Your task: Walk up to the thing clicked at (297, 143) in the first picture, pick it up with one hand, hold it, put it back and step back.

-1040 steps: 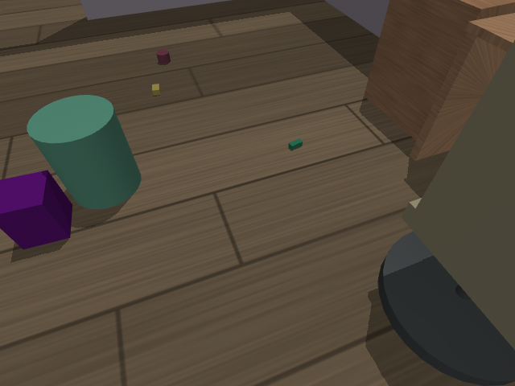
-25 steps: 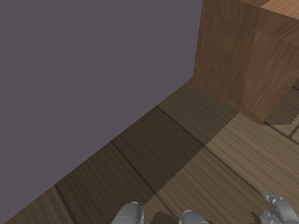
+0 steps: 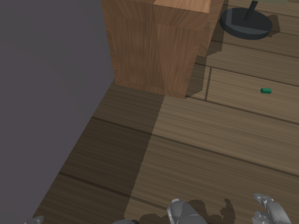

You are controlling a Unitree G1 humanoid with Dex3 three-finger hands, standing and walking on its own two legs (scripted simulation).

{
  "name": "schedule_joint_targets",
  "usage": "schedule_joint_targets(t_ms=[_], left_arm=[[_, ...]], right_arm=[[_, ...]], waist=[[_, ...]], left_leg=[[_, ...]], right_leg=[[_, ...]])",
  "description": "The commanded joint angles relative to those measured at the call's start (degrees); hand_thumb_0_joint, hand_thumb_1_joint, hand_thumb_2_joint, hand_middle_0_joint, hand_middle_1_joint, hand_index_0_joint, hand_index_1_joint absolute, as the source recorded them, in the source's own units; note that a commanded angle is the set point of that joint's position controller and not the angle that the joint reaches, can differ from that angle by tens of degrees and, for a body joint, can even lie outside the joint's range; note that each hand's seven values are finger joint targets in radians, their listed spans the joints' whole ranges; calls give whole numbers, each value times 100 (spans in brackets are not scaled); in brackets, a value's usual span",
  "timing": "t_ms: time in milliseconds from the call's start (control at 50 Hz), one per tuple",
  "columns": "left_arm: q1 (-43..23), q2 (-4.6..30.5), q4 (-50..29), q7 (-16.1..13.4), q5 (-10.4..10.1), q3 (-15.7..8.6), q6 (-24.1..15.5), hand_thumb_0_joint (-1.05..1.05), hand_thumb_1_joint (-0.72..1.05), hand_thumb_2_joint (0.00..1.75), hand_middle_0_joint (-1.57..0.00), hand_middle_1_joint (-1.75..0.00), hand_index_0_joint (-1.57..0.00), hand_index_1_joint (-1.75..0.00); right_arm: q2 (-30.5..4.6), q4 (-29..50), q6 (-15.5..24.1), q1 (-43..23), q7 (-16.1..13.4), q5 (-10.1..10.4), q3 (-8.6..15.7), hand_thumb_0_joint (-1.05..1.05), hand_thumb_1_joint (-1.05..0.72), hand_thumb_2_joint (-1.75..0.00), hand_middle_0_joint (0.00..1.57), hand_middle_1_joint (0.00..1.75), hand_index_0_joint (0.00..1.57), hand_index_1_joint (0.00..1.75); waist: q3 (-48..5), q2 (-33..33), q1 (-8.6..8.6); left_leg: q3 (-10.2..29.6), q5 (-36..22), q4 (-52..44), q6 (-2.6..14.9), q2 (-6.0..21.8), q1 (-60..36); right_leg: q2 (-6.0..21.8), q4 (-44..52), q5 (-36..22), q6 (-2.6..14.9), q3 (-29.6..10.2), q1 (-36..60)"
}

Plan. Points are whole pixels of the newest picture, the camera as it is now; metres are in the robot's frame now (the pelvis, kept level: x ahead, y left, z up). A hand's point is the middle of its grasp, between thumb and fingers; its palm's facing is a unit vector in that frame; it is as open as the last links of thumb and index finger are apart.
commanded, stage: walk up
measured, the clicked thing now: (266, 90) +1.18 -1.08 -0.76
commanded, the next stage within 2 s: none
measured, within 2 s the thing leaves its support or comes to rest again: neither
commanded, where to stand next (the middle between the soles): +0.12 -0.05 m, yaw -53 degrees
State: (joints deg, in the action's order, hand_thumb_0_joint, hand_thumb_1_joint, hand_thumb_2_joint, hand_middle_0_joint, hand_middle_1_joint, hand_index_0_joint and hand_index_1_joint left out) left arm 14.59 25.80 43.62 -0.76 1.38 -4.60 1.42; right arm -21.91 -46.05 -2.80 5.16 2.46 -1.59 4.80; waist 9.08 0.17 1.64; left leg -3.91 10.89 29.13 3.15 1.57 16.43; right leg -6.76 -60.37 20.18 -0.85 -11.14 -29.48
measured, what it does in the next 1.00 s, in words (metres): steps on the spot, turning right: right foot, then left foot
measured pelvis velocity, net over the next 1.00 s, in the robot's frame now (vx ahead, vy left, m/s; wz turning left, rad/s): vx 0.08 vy -0.02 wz -0.69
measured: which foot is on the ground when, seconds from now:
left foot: down 0.00-0.38, up 0.40-0.72, down 0.74-1.00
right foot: up 0.00-0.36, down 0.38-0.78, up 0.80-1.00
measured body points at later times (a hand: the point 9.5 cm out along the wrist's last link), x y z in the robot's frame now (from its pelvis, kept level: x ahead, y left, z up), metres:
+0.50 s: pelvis -0.01 -0.03 -0.01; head -0.02 -0.06 +0.44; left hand +0.17 +0.27 -0.08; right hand -0.08 -0.35 -0.14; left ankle +0.07 +0.08 -0.69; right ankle -0.08 -0.12 -0.74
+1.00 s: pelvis +0.08 -0.02 -0.02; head +0.13 -0.06 +0.42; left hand +0.36 +0.16 -0.13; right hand -0.03 -0.34 -0.13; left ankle +0.20 +0.05 -0.74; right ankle +0.01 -0.13 -0.71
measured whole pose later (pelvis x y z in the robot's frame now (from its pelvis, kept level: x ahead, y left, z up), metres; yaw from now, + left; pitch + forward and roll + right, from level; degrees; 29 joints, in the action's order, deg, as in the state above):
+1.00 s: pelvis +0.08 -0.02 -0.02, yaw -39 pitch -1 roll +0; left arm 12.7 23.7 45.3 -1.1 -1.0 -2.1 -0.9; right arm -22.1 -43.3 0.2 8.9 1.0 -0.9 2.7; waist 9.3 -0.5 1.4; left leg -7.9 17.0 41.2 -0.4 7.2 22.4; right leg 0.3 -55.7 26.1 0.5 -0.8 -26.6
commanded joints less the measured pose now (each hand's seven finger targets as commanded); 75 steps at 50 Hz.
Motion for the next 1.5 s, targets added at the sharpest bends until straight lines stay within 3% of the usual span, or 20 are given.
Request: schedule_joint_targets(t_ms=[0, 180, 320, 360, 400, 480, 660, 720, 760, 780, 880, 1020, 1060, 1080, 1100, 1180, 1320, 1400, 1440, 1480], left_arm=[[571, 987, -312, 159, -14, -300, -81, 0, 90, 90, -20, -30, -20, -30], [182, 1085, -279, 304, -5, -255, -152, 0, 90, 90, -20, -30, -20, -30], [1417, 1029, 144, 221, -9, -381, -289, 0, 90, 90, -20, -30, -20, -30], [1917, 1585, 272, 88, 59, -584, -339, 0, 90, 90, -20, -30, -20, -30], [793, 1779, -189, -35, 94, -538, -463, 0, 90, 90, -20, -30, -20, -30], [460, 1366, -58, -123, -68, -344, -635, 0, 90, 90, -20, -30, -20, -30], [589, 1245, -211, -171, -99, -195, -520, 0, 90, 90, -20, -30, -20, -30], [499, 939, -405, -242, -182, -75, -434, 0, 90, 90, -20, -30, -20, -30], [1027, 556, -398, -295, -240, 67, -410, 0, 90, 90, -20, -30, -20, -30], [1213, 736, -230, -363, -202, 35, -350, 0, 90, 90, -20, -30, -20, -30], [616, 846, -65, -116, -266, -90, -316, 0, 90, 90, -20, -30, -20, -30], [720, 776, 133, -77, -67, -247, -260, 0, 90, 90, -20, -30, -20, -30], [739, 1195, 102, -118, 45, -418, -304, 0, 90, 90, -20, -30, -20, -30], [456, 1602, -141, -152, 96, -442, -348, 0, 90, 90, -20, -30, -20, -30], [206, 1863, -271, -155, 87, -446, -328, 0, 90, 90, -20, -30, -20, -30], [-273, 1178, -295, -194, 27, -288, -282, 0, 90, 90, -20, -30, -20, -30], [290, 1064, -167, -191, 23, -262, -254, 0, 90, 90, -20, -30, -20, -30], [-219, 960, -188, -126, -113, -187, -146, 0, 90, 90, -20, -30, -20, -30], [-281, 378, -199, -99, -171, 13, -158, 0, 90, 90, -20, -30, -20, -30], [-401, 1054, 54, -169, -70, -158, -208, 0, 90, 90, -20, -30, -20, -30]], right_arm=[[-1360, 617, 260, -114, 36, 17, 369, 0, -90, -90, 20, 30, 20, 30], [-1800, 714, 394, 836, 140, 75, 501, 0, -90, -90, 20, 30, 20, 30], [-1735, 902, 211, 457, 184, 2, 534, 0, -90, -90, 20, 30, 20, 30], [-1118, 978, 156, 470, 192, 15, 347, 0, -90, -90, 20, 30, 20, 30], [-1361, 1041, 196, 372, 246, 111, 349, 0, -90, -90, 20, 30, 20, 30], [-1418, 604, 273, 684, 245, 118, 335, 0, -90, -90, 20, 30, 20, 30], [-1105, 489, 385, 461, -13, 72, 258, 0, -90, -90, 20, 30, 20, 30], [-1290, 279, 455, 1187, -139, 9, 361, 0, -90, -90, 20, 30, 20, 30], [-1745, 424, 490, 1431, -223, 13, 483, 0, -90, -90, 20, 30, 20, 30], [-2000, 413, 483, 1168, -211, 155, 548, 0, -90, -90, 20, 30, 20, 30], [-1507, 507, 411, 563, -264, 67, 282, 0, -90, -90, 20, 30, 20, 30], [-1505, 699, 256, 302, -235, 176, 202, 0, -90, -90, 20, 30, 20, 30], [-1100, 734, 161, 307, -236, 213, 64, 0, -90, -90, 20, 30, 20, 30], [-801, 810, 99, 288, -271, 236, -43, 0, -90, -90, 20, 30, 20, 30], [-1228, 780, 50, -42, -414, 216, 100, 0, -90, -90, 20, 30, 20, 30], [-1278, 198, 65, 492, -358, 311, 95, 0, -90, -90, 20, 30, 20, 30], [-1278, 73, 276, 408, -340, 128, -22, 0, -90, -90, 20, 30, 20, 30], [-1155, -292, 457, 1056, -358, 42, -4, 0, -90, -90, 20, 30, 20, 30], [-1749, -176, 538, 688, -394, -100, 107, 0, -90, -90, 20, 30, 20, 30], [-2015, -56, 557, 139, -341, 24, 184, 0, -90, -90, 20, 30, 20, 30]], waist=[[-999, 1074, 46], [-817, 1045, 292], [-1176, 608, -394], [-851, -1452, -807], [222, -1070, -410], [-70, -675, 14], [-510, -956, -187], [-1177, -74, 214], [-1824, 1270, 156], [-1993, 1554, 117], [-935, 1290, -6], [-1386, 875, -262], [-1129, -374, -411], [-739, -1585, -306], [-799, -1463, -469], [-925, -910, -84], [-1650, -1002, -472], [-1537, -743, -39], [-1119, 919, -83], [-722, 1109, -120]], left_leg=[[1152, 1795, -1544, 177, 1084, -1501], [1033, 3028, -1733, 721, 2303, -721], [-316, 3028, -672, 152, 1693, 503], [-1035, 3054, 2099, -456, 582, 2475], [464, 1583, 3127, -591, 605, 3210], [582, 517, 2962, -480, 605, 2500], [130, 143, 1149, -258, 81, 261], [310, -1048, 193, -9, 64, -1310], [2504, -2402, -265, 844, 2290, -2068], [3135, -1829, -414, 1476, 2805, -1990], [605, -1538, -85, 741, 1376, -220], [442, -1561, 1028, 669, 1784, 354], [128, 254, 2375, 121, 1168, 1489], [-104, 2385, 3260, -225, 201, 2417], [410, 2850, 3983, -242, 272, 1908], [455, 1877, 4122, -221, 285, 1751], [353, 1930, 2180, -321, 124, 1413], [260, 756, 12, -199, -98, -447], [2749, 637, -865, 431, 1690, -888], [3224, -43, -722, 1500, 2699, 166]], right_leg=[[284, 194, -140, -126, 745, -518], [846, 1322, 715, 44, 1204, 132], [602, 3291, 36, 341, 1906, 2340], [1461, 4577, 2170, 947, -606, 3353], [2836, 5319, 3787, 1687, -2965, 2079], [1729, 4755, 789, 1072, -975, 2264], [1268, 2832, -3785, 890, -87, 1105], [786, 1216, -3357, 515, 118, 654], [1, -758, 1228, 158, 664, -268], [399, -1333, 1500, 178, 622, -371], [732, -233, 573, 171, 851, 131], [482, 2054, -532, 186, 1481, 1500], [1019, 2843, -761, 561, 70, 1924], [2288, 3569, -1321, 1147, -2253, 1598], [2795, 3718, -1521, 1850, -2734, 867], [1708, 3026, -2069, 1260, -1037, 1171], [1559, 2744, -1673, 1313, -1242, 2285], [1271, 2024, -1944, 914, -659, 1029], [177, 892, 6, 237, 68, -595], [651, 206, 1284, 98, 200, 107]])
